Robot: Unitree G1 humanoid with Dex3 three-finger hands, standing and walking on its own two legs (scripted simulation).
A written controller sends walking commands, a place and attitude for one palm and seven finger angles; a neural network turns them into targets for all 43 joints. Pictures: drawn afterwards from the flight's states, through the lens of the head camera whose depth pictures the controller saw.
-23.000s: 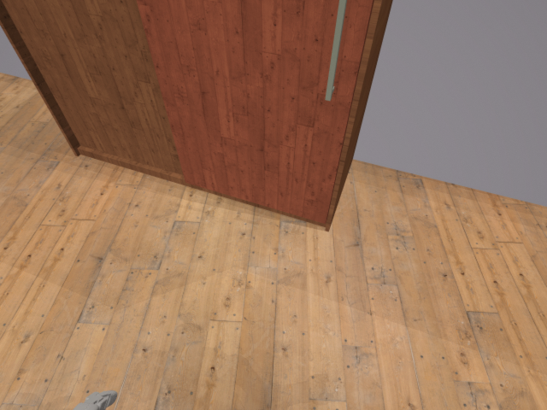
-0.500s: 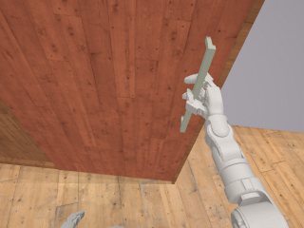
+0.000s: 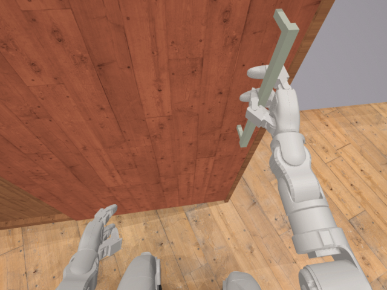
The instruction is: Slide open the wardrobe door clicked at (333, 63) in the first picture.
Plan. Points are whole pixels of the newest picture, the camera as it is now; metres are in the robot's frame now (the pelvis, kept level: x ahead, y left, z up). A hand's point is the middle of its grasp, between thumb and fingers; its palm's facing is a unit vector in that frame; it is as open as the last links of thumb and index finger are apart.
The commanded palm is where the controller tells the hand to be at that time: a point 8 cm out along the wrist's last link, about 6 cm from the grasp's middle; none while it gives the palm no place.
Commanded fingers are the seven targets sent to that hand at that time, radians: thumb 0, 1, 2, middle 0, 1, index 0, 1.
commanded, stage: step sideways, sliding the door along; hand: right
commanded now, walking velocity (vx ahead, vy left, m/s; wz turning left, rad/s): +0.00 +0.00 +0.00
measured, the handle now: (257, 95) +0.45 -0.15 +0.11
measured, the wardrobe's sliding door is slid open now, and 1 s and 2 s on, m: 0.00 0.16 0.32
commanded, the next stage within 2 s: none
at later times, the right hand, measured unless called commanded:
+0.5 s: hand (225, 107) +0.41 -0.08 +0.12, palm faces +0.36 +0.93 -0.03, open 6.0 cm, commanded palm +0.37 -0.01 +0.13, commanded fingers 0.00 -0.90 -0.90 0.45 1.40 0.45 1.40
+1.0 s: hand (164, 113) +0.39 +0.03 +0.13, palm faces -0.07 +1.00 +0.04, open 5.4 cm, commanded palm +0.37 +0.05 +0.13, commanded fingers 0.00 -0.90 -0.90 0.45 1.40 0.45 1.40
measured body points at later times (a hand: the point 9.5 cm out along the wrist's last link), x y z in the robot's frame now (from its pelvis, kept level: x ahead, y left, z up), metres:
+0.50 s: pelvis +0.07 +0.11 +0.00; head +0.17 +0.12 +0.43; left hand +0.28 +0.28 -0.12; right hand +0.39 -0.13 +0.13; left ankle +0.10 +0.22 -0.72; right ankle +0.00 -0.05 -0.72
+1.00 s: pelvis +0.12 +0.09 +0.00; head +0.20 +0.09 +0.44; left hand +0.32 +0.26 -0.09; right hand +0.39 -0.02 +0.13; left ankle +0.17 +0.21 -0.68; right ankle +0.05 -0.02 -0.72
